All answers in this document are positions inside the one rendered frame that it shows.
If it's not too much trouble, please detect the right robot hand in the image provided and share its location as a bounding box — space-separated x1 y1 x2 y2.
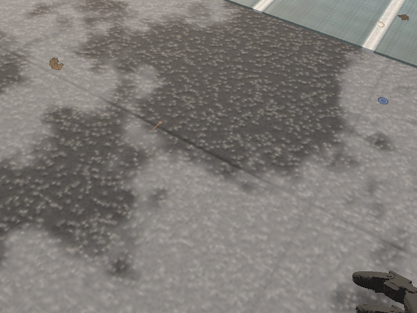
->
352 271 417 313

